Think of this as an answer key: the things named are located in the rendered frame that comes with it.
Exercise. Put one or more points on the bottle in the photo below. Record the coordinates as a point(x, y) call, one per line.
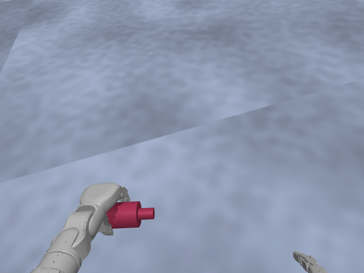
point(128, 215)

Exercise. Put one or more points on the left robot arm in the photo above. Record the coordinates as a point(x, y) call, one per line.
point(72, 245)

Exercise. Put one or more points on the right robot hand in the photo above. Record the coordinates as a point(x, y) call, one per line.
point(308, 263)

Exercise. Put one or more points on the left robot hand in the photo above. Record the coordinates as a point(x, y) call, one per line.
point(105, 195)

